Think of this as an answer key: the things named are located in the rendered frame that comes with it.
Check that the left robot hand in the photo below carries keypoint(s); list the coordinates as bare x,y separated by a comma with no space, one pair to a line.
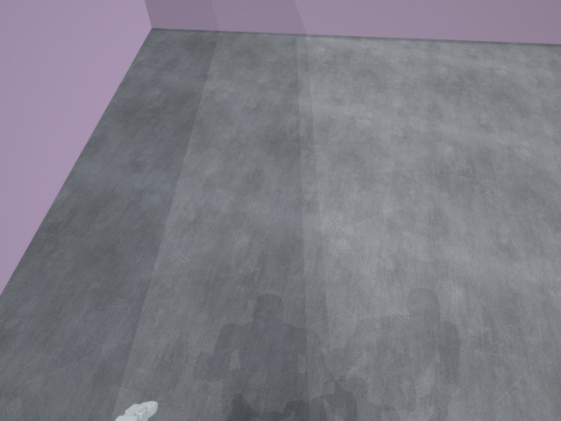
139,412

